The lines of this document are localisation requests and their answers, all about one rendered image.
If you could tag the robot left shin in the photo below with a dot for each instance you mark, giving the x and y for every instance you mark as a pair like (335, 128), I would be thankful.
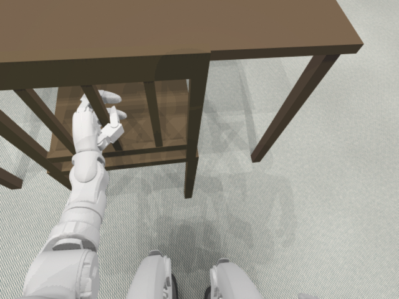
(167, 294)

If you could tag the left robot upper arm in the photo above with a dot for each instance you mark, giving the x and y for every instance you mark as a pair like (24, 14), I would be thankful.
(64, 274)

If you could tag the table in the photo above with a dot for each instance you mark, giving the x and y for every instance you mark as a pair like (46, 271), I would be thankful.
(234, 29)

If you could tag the robot left hand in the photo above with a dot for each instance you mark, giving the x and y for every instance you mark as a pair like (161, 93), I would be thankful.
(86, 125)

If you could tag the chair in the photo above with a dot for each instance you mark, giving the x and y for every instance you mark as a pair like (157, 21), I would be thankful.
(163, 116)

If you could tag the left robot thigh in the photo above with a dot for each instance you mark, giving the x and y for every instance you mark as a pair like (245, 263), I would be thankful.
(152, 276)

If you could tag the robot left forearm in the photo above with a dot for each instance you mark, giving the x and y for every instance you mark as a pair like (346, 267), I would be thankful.
(83, 214)

